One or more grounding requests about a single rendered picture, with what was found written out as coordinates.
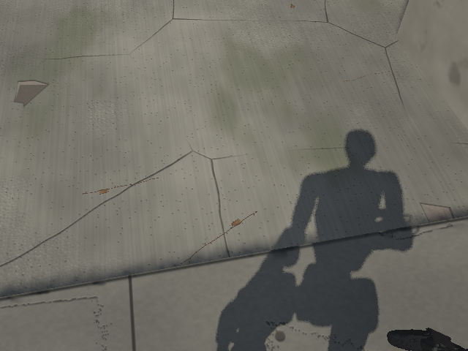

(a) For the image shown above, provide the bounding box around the robot right hand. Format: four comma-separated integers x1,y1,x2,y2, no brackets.
387,328,468,351

